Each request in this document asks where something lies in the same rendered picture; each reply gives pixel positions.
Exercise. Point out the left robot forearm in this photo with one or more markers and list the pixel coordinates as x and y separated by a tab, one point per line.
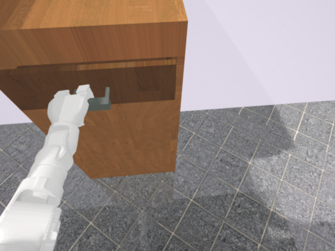
44	183

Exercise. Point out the left robot hand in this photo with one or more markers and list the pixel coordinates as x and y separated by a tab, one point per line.
70	108

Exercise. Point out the robot left upper arm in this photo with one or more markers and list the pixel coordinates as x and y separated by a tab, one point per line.
30	226

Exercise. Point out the cabinet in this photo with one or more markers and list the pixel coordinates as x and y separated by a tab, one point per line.
129	139

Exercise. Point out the handle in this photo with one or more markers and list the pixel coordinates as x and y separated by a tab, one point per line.
101	103

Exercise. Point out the drawer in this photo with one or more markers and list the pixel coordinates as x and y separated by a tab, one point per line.
32	87

